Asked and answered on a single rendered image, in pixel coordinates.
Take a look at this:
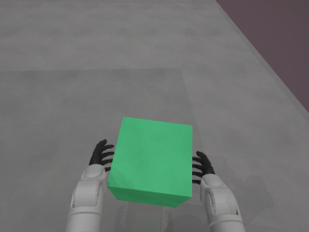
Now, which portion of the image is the right robot hand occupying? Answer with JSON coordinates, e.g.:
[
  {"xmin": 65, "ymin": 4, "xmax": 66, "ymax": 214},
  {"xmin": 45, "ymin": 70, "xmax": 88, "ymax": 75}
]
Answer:
[{"xmin": 192, "ymin": 151, "xmax": 215, "ymax": 185}]

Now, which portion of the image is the robot right forearm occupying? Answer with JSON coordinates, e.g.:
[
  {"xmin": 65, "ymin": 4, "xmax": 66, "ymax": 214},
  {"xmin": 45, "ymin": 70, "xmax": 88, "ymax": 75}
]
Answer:
[{"xmin": 200, "ymin": 174, "xmax": 245, "ymax": 232}]

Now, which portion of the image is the carton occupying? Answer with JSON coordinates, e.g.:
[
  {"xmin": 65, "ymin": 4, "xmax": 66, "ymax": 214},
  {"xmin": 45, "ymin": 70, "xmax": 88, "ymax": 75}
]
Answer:
[{"xmin": 107, "ymin": 116, "xmax": 193, "ymax": 208}]

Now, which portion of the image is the robot left forearm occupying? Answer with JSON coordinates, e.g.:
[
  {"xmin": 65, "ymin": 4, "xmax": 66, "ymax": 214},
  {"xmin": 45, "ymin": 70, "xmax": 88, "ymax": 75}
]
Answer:
[{"xmin": 65, "ymin": 164, "xmax": 108, "ymax": 232}]

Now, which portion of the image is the left robot hand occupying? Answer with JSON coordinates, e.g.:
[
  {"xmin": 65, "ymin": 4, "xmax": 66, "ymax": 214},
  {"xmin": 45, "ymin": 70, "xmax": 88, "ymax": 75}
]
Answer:
[{"xmin": 89, "ymin": 139, "xmax": 115, "ymax": 172}]

